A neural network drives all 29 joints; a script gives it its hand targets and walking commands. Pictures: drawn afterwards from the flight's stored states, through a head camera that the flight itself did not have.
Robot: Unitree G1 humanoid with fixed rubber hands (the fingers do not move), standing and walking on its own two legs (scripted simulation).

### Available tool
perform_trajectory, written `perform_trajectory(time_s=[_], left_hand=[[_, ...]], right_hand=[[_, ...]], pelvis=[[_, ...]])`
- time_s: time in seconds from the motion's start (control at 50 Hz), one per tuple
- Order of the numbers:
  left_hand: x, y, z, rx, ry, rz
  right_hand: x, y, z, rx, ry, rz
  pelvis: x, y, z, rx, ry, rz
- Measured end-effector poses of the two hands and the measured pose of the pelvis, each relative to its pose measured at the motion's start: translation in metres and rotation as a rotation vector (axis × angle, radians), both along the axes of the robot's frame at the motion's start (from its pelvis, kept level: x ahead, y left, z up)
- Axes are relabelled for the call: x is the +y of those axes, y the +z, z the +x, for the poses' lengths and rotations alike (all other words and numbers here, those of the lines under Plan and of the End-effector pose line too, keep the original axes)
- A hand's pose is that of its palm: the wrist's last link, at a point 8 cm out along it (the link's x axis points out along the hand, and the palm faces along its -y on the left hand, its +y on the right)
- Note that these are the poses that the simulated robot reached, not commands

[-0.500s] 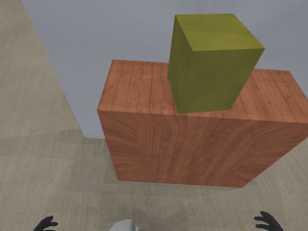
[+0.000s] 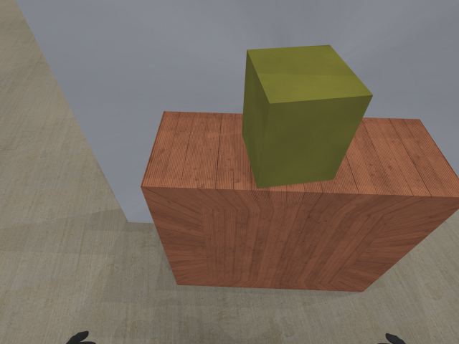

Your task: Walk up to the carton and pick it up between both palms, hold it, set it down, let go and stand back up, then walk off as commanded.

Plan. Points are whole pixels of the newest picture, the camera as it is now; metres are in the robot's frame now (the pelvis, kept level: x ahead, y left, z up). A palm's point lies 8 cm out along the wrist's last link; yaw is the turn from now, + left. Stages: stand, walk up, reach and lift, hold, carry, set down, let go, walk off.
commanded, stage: walk up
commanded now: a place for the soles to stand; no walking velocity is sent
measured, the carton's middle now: (292, 118) +0.60 -0.12 +0.06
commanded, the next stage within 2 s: none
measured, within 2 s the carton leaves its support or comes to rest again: neither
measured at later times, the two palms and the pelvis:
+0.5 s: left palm out of the picture +0.12 +0.24 -0.14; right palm out of the picture +0.18 -0.42 -0.11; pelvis +0.10 -0.09 -0.03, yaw +0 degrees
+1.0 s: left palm (148, 267) +0.29 +0.20 -0.13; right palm (433, 282) +0.28 -0.42 -0.13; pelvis +0.16 -0.11 -0.03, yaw -2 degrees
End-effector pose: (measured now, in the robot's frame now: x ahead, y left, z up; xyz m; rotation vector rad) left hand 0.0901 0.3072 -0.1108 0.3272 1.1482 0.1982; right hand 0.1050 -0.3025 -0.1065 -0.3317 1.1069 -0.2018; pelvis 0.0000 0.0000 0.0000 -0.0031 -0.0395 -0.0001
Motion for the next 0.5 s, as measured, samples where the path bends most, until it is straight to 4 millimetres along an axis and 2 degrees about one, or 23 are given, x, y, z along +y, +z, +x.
perform_trajectory(time_s=[0.06, 0.18, 0.26, 0.3, 0.36, 0.44, 0.5], left_hand=[[0.001, 0.002, 0.008, 0.008, -0.02, 0.008], [-0.013, 0.007, 0.033, -0.004, -0.064, 0.038], [-0.03, 0.0, 0.042, -0.022, -0.056, 0.064], [-0.038, -0.007, 0.036, -0.024, -0.026, 0.071], [-0.053, -0.012, 0.028, -0.016, 0.027, 0.051], [-0.065, -0.017, 0.025, 0.005, 0.068, 0.029], [-0.066, -0.026, 0.035, 0.021, 0.078, 0.022]], right_hand=[[-0.023, 0.004, -0.013, -0.016, -0.039, -0.041], [-0.093, 0.012, -0.056, 0.049, -0.119, -0.147], [-0.137, 0.001, -0.058, 0.091, -0.114, -0.193], [-0.146, -0.005, -0.047, 0.104, -0.103, -0.198], [-0.147, -0.008, -0.015, 0.074, -0.073, -0.171], [-0.135, -0.008, 0.037, 0.016, -0.013, -0.13], [-0.122, -0.008, 0.073, -0.016, 0.025, -0.107]], pelvis=[[-0.009, -0.003, 0.005, 0.01, -0.019, 0.017], [-0.04, -0.01, 0.019, 0.004, -0.042, 0.04], [-0.068, -0.027, 0.034, -0.011, -0.046, 0.014], [-0.078, -0.033, 0.042, -0.019, -0.034, -0.003], [-0.085, -0.032, 0.058, -0.033, -0.026, -0.023], [-0.089, -0.03, 0.083, -0.037, -0.016, -0.034], [-0.089, -0.033, 0.102, -0.036, -0.006, -0.033]])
